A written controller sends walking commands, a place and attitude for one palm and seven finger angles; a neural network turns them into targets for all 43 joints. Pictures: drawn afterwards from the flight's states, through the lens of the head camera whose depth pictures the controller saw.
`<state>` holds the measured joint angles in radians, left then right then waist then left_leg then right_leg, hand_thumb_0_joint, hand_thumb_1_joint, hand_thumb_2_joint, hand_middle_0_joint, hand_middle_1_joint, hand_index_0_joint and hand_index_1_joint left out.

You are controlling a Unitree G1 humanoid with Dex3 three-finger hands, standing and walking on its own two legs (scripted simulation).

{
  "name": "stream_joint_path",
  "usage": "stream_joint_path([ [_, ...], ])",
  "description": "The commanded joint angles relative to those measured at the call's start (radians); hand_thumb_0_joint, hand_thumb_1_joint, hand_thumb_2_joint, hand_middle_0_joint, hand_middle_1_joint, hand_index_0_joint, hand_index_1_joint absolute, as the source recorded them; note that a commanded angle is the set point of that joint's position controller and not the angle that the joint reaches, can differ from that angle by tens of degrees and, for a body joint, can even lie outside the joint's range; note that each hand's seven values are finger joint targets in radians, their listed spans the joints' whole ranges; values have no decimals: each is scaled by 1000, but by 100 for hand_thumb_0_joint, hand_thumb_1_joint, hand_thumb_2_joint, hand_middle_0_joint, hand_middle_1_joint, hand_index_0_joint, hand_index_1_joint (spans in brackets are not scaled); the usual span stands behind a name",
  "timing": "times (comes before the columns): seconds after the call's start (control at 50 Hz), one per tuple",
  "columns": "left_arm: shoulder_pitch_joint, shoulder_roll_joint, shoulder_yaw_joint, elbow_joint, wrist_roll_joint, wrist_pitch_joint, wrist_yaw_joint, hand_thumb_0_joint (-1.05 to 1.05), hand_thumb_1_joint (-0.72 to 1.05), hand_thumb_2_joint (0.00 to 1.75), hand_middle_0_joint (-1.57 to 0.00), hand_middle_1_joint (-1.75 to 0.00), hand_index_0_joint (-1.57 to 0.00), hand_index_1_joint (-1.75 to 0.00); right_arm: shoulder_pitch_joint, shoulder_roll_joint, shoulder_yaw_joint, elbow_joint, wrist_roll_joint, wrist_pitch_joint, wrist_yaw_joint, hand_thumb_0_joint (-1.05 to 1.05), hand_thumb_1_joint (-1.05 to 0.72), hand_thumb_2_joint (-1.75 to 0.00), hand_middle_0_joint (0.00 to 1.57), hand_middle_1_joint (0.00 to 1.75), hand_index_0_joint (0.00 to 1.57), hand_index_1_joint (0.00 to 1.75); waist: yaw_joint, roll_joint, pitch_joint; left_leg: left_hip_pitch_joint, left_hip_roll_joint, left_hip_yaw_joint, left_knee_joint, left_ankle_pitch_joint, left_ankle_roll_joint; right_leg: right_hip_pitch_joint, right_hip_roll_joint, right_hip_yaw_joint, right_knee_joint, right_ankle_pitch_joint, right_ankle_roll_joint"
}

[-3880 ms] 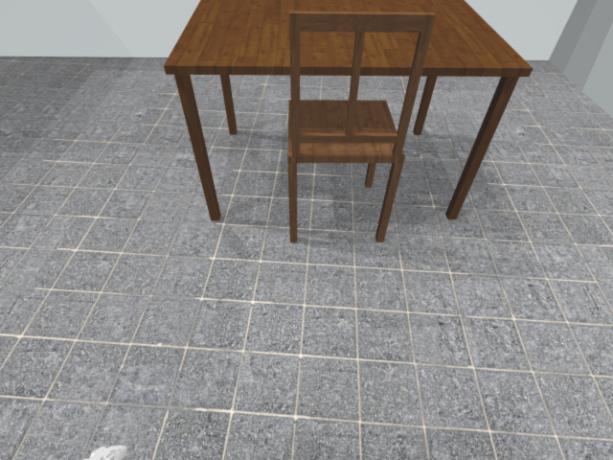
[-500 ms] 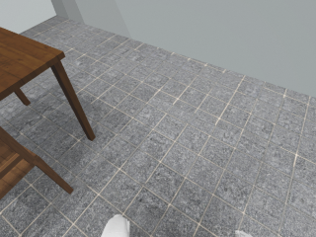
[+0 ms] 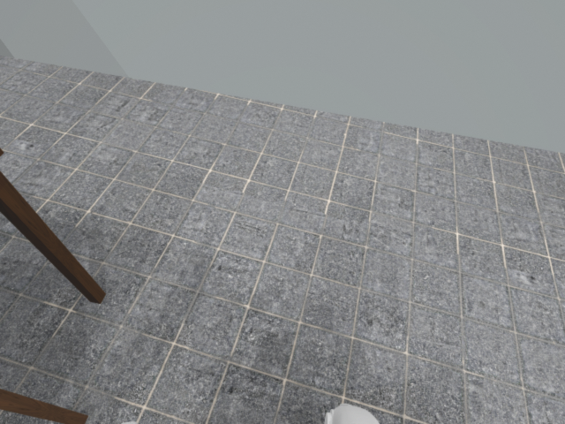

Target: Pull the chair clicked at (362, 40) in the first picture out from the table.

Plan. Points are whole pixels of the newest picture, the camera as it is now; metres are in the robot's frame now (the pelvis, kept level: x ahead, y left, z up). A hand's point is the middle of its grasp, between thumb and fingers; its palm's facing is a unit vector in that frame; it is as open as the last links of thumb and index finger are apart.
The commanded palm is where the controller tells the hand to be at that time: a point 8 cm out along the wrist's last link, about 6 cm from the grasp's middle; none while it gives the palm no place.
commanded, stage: walk to a spot facing it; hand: left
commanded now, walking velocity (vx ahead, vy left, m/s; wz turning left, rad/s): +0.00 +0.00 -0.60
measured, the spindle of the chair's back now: out of the picture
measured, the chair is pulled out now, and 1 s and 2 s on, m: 0.00 0.00 0.00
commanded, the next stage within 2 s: none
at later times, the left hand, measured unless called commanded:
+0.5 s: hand (203, 397) +0.17 +0.13 -0.16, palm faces -0.27 -0.93 -0.24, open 7.4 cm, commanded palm none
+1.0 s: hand (210, 376) +0.21 +0.13 -0.17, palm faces -0.57 -0.80 -0.20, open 7.4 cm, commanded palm none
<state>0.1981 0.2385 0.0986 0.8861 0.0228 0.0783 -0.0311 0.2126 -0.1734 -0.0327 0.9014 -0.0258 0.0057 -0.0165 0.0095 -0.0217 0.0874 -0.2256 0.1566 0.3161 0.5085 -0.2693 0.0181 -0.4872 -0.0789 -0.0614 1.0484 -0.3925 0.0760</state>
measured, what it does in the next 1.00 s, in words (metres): steps on the spot, turning right: right foot, then left foot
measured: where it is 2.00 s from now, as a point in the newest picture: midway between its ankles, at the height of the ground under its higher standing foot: outside the picture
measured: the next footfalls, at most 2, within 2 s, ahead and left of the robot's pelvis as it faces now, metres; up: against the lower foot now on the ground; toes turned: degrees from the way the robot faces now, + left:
right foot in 0.16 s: +0.04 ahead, -0.14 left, +0.00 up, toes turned -14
left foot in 0.60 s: +0.10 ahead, +0.08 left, +0.00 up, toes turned -17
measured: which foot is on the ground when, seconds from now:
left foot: down 0.00-0.16, up 0.18-0.58, down 0.60-1.00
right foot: up 0.00-0.14, down 0.16-0.60, up 0.62-1.00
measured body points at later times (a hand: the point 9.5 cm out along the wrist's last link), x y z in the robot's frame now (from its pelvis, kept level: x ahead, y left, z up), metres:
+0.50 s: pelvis +0.02 -0.02 +0.00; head +0.06 -0.04 +0.44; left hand +0.19 +0.18 -0.14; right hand +0.04 -0.29 -0.15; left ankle +0.06 +0.11 -0.70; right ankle +0.00 -0.13 -0.74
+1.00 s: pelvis +0.02 +0.01 +0.00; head +0.07 -0.01 +0.44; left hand +0.24 +0.17 -0.15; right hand -0.09 -0.22 -0.14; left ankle +0.07 +0.10 -0.74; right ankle -0.09 -0.09 -0.69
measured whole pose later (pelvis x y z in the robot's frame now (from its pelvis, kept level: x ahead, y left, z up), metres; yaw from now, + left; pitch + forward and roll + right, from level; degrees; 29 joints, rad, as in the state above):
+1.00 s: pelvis +0.02 +0.01 +0.00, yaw -37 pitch +0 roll -2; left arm 0.18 0.24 0.09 0.91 0.02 0.09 -0.03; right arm 0.23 -0.19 -0.05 0.90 -0.03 0.01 -0.02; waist -0.01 0.00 0.10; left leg -0.21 0.16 0.31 0.53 -0.31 0.01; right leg -0.39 -0.06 -0.06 0.89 -0.44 0.08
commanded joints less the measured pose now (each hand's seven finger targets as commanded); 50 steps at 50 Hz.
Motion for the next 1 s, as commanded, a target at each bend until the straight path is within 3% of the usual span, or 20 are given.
stream_joint_path([
  [0.0, -59, 21, -3, -94, 0, -28, 3, 0, 90, 90, -20, -30, -20, -30, 61, -199, -73, -36, -2, -16, 1, 0, -90, -90, 20, 30, 20, 30, -55, 212, -109, 141, 261, -130, -151, 375, 96, 12, 1, -41, -186, -16, -9],
  [0.06, -52, 20, -5, -95, 0, -42, 7, 0, 90, 90, -20, -30, -20, -30, 66, -220, -84, -27, -4, -12, 6, 0, -90, -90, 20, 30, 20, 30, -46, 224, -135, 150, 270, -98, -71, 408, 72, 95, 26, -60, -331, 1, -36],
  [0.1, 13, 53, 2, -78, 3, -56, 14, 0, 90, 90, -20, -30, -20, -30, 71, -211, -83, -28, 1, -6, 12, 0, -90, -90, 20, 30, 20, 30, -3, 163, -163, 73, 234, -35, 96, 368, 2, 272, 41, -69, -528, 177, -63],
  [0.12, 89, 144, 17, -60, 10, -72, 24, 0, 90, 90, -20, -30, -20, -30, 88, -172, -73, -43, 10, -2, 19, 0, -90, -90, 20, 30, 20, 30, 38, -42, -215, -107, 174, -6, 309, 176, -59, 474, -91, 111, -633, 372, -120],
  [0.14, 150, 266, 42, -42, 8, -81, 39, 0, 90, 90, -20, -30, -20, -30, 41, -93, -44, -98, 9, 2, 23, 0, -90, -90, 20, 30, 20, 30, 67, -311, -219, -379, 15, -59, 570, -356, -110, 545, -331, 463, -663, 783, -230],
  [0.16, 169, 278, 43, -33, -9, -73, 50, 0, 90, 90, -20, -30, -20, -30, 16, -122, -44, -108, 14, 16, 5, 0, -90, -90, 20, 30, 20, 30, 76, -239, -245, -395, 3, -219, 681, -405, -104, 514, -359, 432, -648, 897, -298],
  [0.18, 127, 235, 40, -38, -10, -72, 57, 0, 90, 90, -20, -30, -20, -30, 3, -121, -44, -100, 14, 18, 0, 0, -90, -90, 20, 30, 20, 30, 55, -200, -209, -427, 15, -269, 702, -335, -99, 512, -289, 356, -639, 874, -286],
  [0.22, 20, 173, 22, -59, -12, -69, 59, 0, 90, 90, -20, -30, -20, -30, -16, -142, -50, -77, 8, 23, -2, 0, -90, -90, 20, 30, 20, 30, 19, -183, -151, -412, 17, -286, 706, -203, -114, 439, -197, 292, -631, 801, -246],
  [0.28, -39, 153, 9, -77, -12, -73, 52, 0, 90, 90, -20, -30, -20, -30, 34, -139, -51, -46, 6, 31, -3, 0, -90, -90, 20, 30, 20, 30, -23, -125, -142, -327, -10, -276, 632, -119, -129, 351, -143, 223, -648, 742, -227],
  [0.46, -15, 189, 22, -69, 0, -59, 43, 0, 90, 90, -20, -30, -20, -30, -51, -122, -43, -91, 18, 18, -7, 0, -90, -90, 20, 30, 20, 30, 9, -138, -129, -188, -93, -271, 309, -163, -110, 280, -130, 393, -652, 594, -261],
  [0.5, -34, 187, 21, -69, -1, -54, 44, 0, 90, 90, -20, -30, -20, -30, -21, -123, -43, -90, 21, 12, -11, 0, -90, -90, 20, 30, 20, 30, -5, -154, -151, -125, -110, -269, 199, -137, -101, 276, -113, 416, -622, 611, -242],
  [0.54, -66, 176, 20, -79, -10, -47, 42, 0, 90, 90, -20, -30, -20, -30, 49, -134, -45, -72, 23, 3, -18, 0, -90, -90, 20, 30, 20, 30, -43, -139, -178, 29, -117, -261, -16, 2, -88, 218, -65, 409, -555, 564, -186],
  [0.56, -68, 138, 12, -91, -17, -44, 39, 0, 90, 90, -20, -30, -20, -30, 88, -175, -51, -62, 20, -7, -22, 0, -90, -90, 20, 30, 20, 30, -62, -34, -207, 166, -31, -334, -134, 71, -59, 121, 8, 347, -467, 441, -134],
  [0.58, -37, 73, 2, -109, -26, -41, 30, 0, 90, 90, -20, -30, -20, -30, 84, -274, -67, -75, 7, -13, -21, 0, -90, -90, 20, 30, 20, 30, -53, 267, -211, 260, 232, -599, -222, 212, 28, -72, 152, 203, -261, 18, -63],
  [0.6, -35, 89, 3, -112, -11, -41, 29, 0, 90, 90, -20, -30, -20, -30, 63, -300, -70, -96, 8, -3, -16, 0, -90, -90, 20, 30, 20, 30, -45, 303, -172, 179, 358, -649, -219, 290, 108, -94, 122, 129, -40, -206, -36],
  [0.62, -11, 116, 15, -87, 1, -35, 26, 0, 90, 90, -20, -30, -20, -30, 9, -248, -56, -108, 1, -4, -15, 0, -90, -90, 20, 30, 20, 30, -27, 235, -142, 81, 321, -593, -238, 209, 123, -72, 88, 151, 79, -170, -23],
  [0.66, -4, 124, 30, -61, 6, -25, 9, 0, 90, 90, -20, -30, -20, -30, -77, -196, -40, -131, 1, -13, -24, 0, -90, -90, 20, 30, 20, 30, 8, 202, -61, 9, 213, -438, -243, 213, 88, -79, 72, 128, 184, -57, -9],
  [0.72, -1, 82, 19, -54, 1, -21, 0, 0, 90, 90, -20, -30, -20, -30, -30, -184, -42, -113, 2, -19, -25, 0, -90, -90, 20, 30, 20, 30, -5, 180, -82, 104, 157, -294, -190, 391, 75, -100, 58, 86, 197, 2, 10],
  [0.88, -90, 45, 1, -81, -3, -13, -2, 0, 90, 90, -20, -30, -20, -30, 83, -210, -68, -55, 2, -11, -13, 0, -90, -90, 20, 30, 20, 30, -63, 192, -92, 186, 225, -227, -169, 394, 113, -40, 11, 6, -76, -50, 14],
  [0.98, -76, 34, -6, -81, -5, -31, 2, 0, 90, 90, -20, -30, -20, -30, 65, -240, -84, -36, -1, -7, -2, 0, -90, -90, 20, 30, 20, 30, -55, 245, -129, 180, 255, -163, -85, 450, 94, 81, 33, -40, -290, -56, -21],
])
